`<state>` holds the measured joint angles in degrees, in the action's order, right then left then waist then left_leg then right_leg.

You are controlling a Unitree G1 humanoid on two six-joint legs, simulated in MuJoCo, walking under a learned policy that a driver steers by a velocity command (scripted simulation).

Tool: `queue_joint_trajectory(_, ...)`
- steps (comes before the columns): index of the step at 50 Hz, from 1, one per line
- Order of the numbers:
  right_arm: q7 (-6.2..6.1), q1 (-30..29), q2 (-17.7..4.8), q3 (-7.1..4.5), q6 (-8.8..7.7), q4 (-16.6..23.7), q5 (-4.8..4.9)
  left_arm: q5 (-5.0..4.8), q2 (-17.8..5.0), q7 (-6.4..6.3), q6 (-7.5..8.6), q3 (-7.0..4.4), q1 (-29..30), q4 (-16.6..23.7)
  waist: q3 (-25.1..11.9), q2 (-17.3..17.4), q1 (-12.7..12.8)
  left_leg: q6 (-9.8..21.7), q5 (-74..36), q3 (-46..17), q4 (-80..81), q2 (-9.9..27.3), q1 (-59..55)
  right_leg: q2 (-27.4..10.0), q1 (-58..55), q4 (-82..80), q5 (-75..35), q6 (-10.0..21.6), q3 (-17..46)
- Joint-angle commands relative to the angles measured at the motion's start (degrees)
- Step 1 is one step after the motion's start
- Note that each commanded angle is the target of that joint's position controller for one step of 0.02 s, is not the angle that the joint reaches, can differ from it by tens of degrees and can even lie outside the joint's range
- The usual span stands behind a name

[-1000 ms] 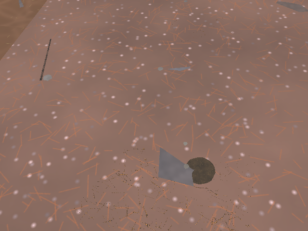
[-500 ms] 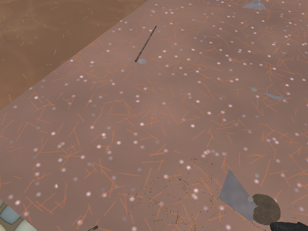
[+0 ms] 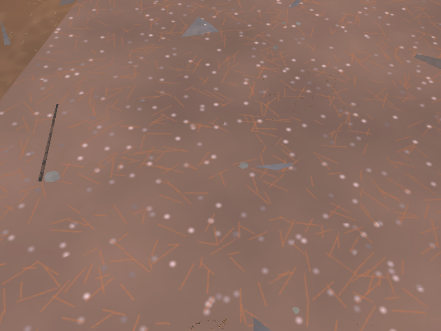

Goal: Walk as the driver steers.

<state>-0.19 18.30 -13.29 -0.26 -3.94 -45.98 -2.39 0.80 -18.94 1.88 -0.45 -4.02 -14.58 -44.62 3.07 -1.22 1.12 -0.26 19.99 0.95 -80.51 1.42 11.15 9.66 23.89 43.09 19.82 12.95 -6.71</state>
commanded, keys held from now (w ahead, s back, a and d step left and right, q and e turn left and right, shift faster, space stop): shift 1.00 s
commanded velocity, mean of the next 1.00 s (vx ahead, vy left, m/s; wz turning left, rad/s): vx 0.20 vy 0.00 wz -0.19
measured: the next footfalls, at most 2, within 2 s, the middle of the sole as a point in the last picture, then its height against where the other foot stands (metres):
left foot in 0.30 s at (199, 321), level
right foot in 0.72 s outside the picture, level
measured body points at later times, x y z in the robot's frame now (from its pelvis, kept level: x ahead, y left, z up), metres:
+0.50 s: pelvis +0.32 +0.04 +0.03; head +0.37 +0.03 +0.47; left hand +0.49 +0.29 -0.09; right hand +0.42 -0.22 -0.09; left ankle +0.45 +0.09 -0.70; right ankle +0.25 -0.10 -0.63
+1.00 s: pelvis +0.41 +0.00 +0.03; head +0.42 -0.01 +0.48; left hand +0.54 +0.23 -0.09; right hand +0.49 -0.27 -0.09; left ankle +0.46 +0.09 -0.70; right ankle +0.36 -0.13 -0.70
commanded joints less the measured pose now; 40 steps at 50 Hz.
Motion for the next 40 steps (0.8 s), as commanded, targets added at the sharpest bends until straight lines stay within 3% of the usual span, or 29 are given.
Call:
queue_joint_trajectory(1,0.03,-4.51,-9.43,-1.24,-2.85,9.17,-0.27,0.57,-7.38,-1.8,1.65,-2.13,-5.75,0.72,3.29,7.72,-1.98,-0.32,-1.7,-5.48,-1.4,3.3,31.72,-20.6,-18.92,-30.19,-10.54,8.9,39.5)
queue_joint_trajectory(2,0.12,-2.28,-8.98,-0.98,-1.42,8.31,-0.93,0.3,-6.44,-2.25,2.71,-1.43,-3.75,1.31,4.03,8.27,-4.28,-1.61,-1.28,-4.88,1.55,4.45,27.05,-18.66,-13.07,-29.48,-24.87,7.88,33.05)
queue_joint_trajectory(4,0.54,-2.42,-7.92,-0.66,0.75,8.41,-1.11,-0.51,-6.02,-1.58,4.65,-0.69,-3.74,0.72,3.52,7.7,-5.56,-3.06,-1.8,-1.59,12.25,4.9,19.24,-14.27,-5.18,-29.33,-46.92,4.93,22.39)
queue_joint_trajectory(5,-0.3,-7.83,-8.77,-1.93,-1.8,11.01,2.85,-3.28,-0.95,-1.81,6.1,0.37,-0.92,3.03,3.25,6.74,-3.67,-3.58,-5.76,-2.5,15.75,4.33,20.7,-12.8,-4.82,-29.01,-47.25,3.47,21.74)
queue_joint_trajectory(6,-0.41,-12.01,-6.85,-1.16,-2.81,12.78,2.46,-3.72,-2.77,-2.37,6.43,0.23,-1.58,2.33,2.49,5.13,-2.82,-3.81,-9.43,-0.69,22.37,3.49,21.28,-10.86,-5.33,-28.02,-51.23,1.61,18.71)
queue_joint_trajectory(8,0.17,-18.24,-2.59,0.2,-4.02,14.57,1.37,-3.24,-4.34,-4.08,5.05,-0.26,-6.11,0.7,-0.39,3.57,1.26,-3.51,-21.59,2.92,40.04,-0.7,17.06,-6.48,-7.2,-25.12,-51.5,-3.27,13.38)
queue_joint_trajectory(10,1.1,-21.95,-2.46,-0.19,-4.53,15.44,1.8,-2.16,-4.51,-4.93,3.52,-0.19,-13.66,-2.12,-3.9,0.24,5.41,-2.63,-36.38,4.88,49.34,-5.89,11.68,-7.52,-11.84,-24.48,-47.65,-6.58,14.67)
queue_joint_trajectory(12,1.57,-21.59,-4.83,-1.45,-4.51,15.99,2.0,-1.71,-3.99,-5.24,2.83,0.01,-14.17,-2.84,-4.81,-4.88,4.37,-0.84,-38.32,3.5,53.39,-8.03,9.12,-8.81,-16.28,-20.85,-46.61,-8.54,16.58)
queue_joint_trajectory(14,1.35,-13.31,-8.49,-3.24,-4.71,13.98,1.75,-1.22,-4.94,-5.57,2.76,-0.62,-10.02,-1.58,-8.43,-8.24,-1.89,0.77,-37.22,1.57,54.52,-8.1,1.86,-10.19,-20.15,-11.7,-52.14,-10.65,18.34)
queue_joint_trajectory(15,1.17,-3.46,-9.79,-4.02,-5.07,11.16,1.61,-1.03,-5.48,-5.35,2.69,-0.87,-4.33,0.2,-11.51,-7.96,-8.46,2.11,-43.72,0.6,58.42,-5.28,-6.42,-9.25,-19.12,-0.95,-51.23,-12.18,17.06)
queue_joint_trajectory(16,0.74,7.26,-12.05,-4.19,-4.9,8.02,0.7,0.4,-2.07,-4.75,2.69,0.12,-0.72,3.0,-19.39,-1.0,-12.26,5.56,-64.09,-8.39,53.81,6.04,-20.73,-5.42,-12.16,20.04,-24.47,-14.02,15.07)
queue_joint_trajectory(17,1.48,4.99,-10.76,-2.74,-4.79,7.64,-2.32,-0.81,4.27,-3.74,2.26,1.52,-18.77,0.08,-30.47,14.41,-2.33,18.29,-81.75,-32.12,46.34,23.89,-37.61,1.92,2.36,39.73,22.8,-15.94,23.5)
queue_joint_trajectory(18,1.87,1.26,-9.82,-3.5,-4.05,9.19,-0.58,-2.33,-1.53,-2.57,1.88,1.03,-22.7,-2.55,-34.28,10.79,-3.22,21.99,-64.62,-39.01,51.6,24.37,-35.38,-1.37,4.47,43.72,16.87,-15.09,27.74)
queue_joint_trajectory(19,1.63,-5.28,-7.72,-3.29,-3.29,10.8,1.07,-2.76,-5.45,-2.41,1.14,-0.03,-14.23,-1.02,-23.89,5.09,-3.6,20.51,-48.25,-32.36,55.4,20.99,-24.92,-4.33,7.23,42.3,13.5,-15.54,23.48)
queue_joint_trajectory(20,1.45,-10.37,-5.2,-2.24,-2.29,10.77,2.13,-1.77,-6.1,-3.01,0.48,-0.45,-7.12,0.78,-15.17,-2.12,-1.9,17.12,-34.11,-26.6,59.24,16.62,-12.59,-6.92,7.19,37.67,9.46,-15.79,18.9)
queue_joint_trajectory(21,1.45,-12.35,-4.2,-1.38,-1.83,10.47,1.9,-1.53,-5.45,-3.5,-0.41,-0.65,-4.91,1.57,-9.71,-1.92,-0.31,15.52,-28.11,-23.68,62.22,13.9,-2.87,-8.1,5.67,34.7,7.56,-16.09,16.72)
queue_joint_trajectory(22,1.56,-13.14,-4.86,-1.43,-1.36,9.67,1.29,-1.41,-3.99,-3.55,-1.22,-0.58,-6.04,1.71,-7.06,0.76,1.53,14.16,-23.35,-20.71,64.67,11.08,4.08,-9.8,2.07,30.3,5.49,-16.27,15.1)
queue_joint_trajectory(24,1.95,-13.78,-4.58,-1.48,-1.11,8.11,0.8,-1.13,0.37,-4.02,-1.51,0.39,-8.38,1.14,-5.73,4.63,2.8,12.65,-25.58,-13.93,66.39,6.95,11.0,-11.06,-3.64,18.84,4.56,-16.64,12.46)
queue_joint_trajectory(26,1.78,-12.2,-5.66,-1.93,-1.13,6.56,0.61,-0.37,1.85,-4.67,-1.08,1.05,-6.66,1.57,-8.59,6.22,1.82,13.58,-33.91,-11.89,65.14,7.25,9.26,-11.84,-5.93,10.3,4.4,-17.07,11.5)
queue_joint_trajectory(27,1.62,-11.37,-6.36,-2.22,-0.92,5.91,0.74,-0.13,1.72,-4.84,-1.08,1.17,-5.64,1.68,-10.44,6.44,1.21,13.71,-32.14,-11.91,64.78,7.82,7.73,-12.5,-7.02,7.15,2.79,-16.96,11.76)
queue_joint_trajectory(29,1.25,-10.92,-7.61,-2.61,0.02,5.25,1.16,-0.5,-0.12,-5.02,-1.59,0.77,-3.57,1.64,-11.46,6.68,0.07,13.29,-16.89,-13.1,66.21,8.36,7.27,-12.98,-8.74,2.57,-0.52,-16.52,11.85)
queue_joint_trajectory(32,0.7,-12.24,-7.86,-2.46,1.49,4.98,1.49,-0.53,-1.04,-5.05,-1.81,0.45,0.04,2.0,-6.7,8.06,-0.53,11.79,4.07,-15.42,68.48,7.88,10.63,-12.44,-9.67,-3.76,-2.36,-15.58,10.89)
queue_joint_trajectory(35,0.35,-9.68,-5.33,-1.42,1.98,3.38,1.91,0.36,0.12,-4.84,-0.7,0.75,0.6,1.48,-4.74,5.82,0.02,7.77,10.14,-14.26,66.05,5.31,11.9,-12.62,-14.79,-16.1,-8.45,-13.53,10.89)
queue_joint_trajectory(36,0.43,-8.03,-4.84,-1.19,1.66,2.77,1.55,0.69,-1.25,-4.92,-0.32,0.64,0.61,1.87,-4.94,3.86,-0.48,5.78,9.66,-13.13,63.8,4.09,12.75,-15.67,-16.65,-17.18,-10.8,-12.18,13.86)
queue_joint_trajectory(37,0.49,-6.14,-5.86,-1.78,1.54,2.98,1.56,0.16,-5.04,-4.85,-0.23,-0.41,1.41,0.82,-3.12,-2.16,-3.46,4.11,7.23,-8.72,63.1,0.5,12.2,-14.99,-11.93,-15.69,-4.77,-10.26,14.08)
queue_joint_trajectory(38,0.38,-8.29,-6.72,-1.9,1.45,2.89,1.17,-0.01,-2.18,-4.53,0.18,-0.05,1.23,0.61,-2.9,-1.78,-1.71,3.25,3.99,-7.13,60.48,-0.17,8.48,-13.93,-8.41,-16.96,-0.67,-10.38,13.48)
queue_joint_trajectory(39,0.27,-9.25,-6.08,-1.87,1.52,3.22,1.33,0.19,-0.29,-4.4,0.65,0.54,1.38,0.29,-3.21,-1.98,-1.82,3.34,1.09,-6.6,58.99,-0.34,6.49,-13.84,-7.05,-17.79,-0.55,-11.13,13.41)
queue_joint_trajectory(40,0.09,-9.18,-5.3,-1.72,1.69,2.88,1.45,0.22,0.01,-4.29,1.09,0.66,2.2,0.27,-3.36,-2.16,-2.15,3.8,-1.5,-6.42,57.88,-0.18,5.44,-13.57,-6.84,-17.83,-3.21,-11.91,13.24)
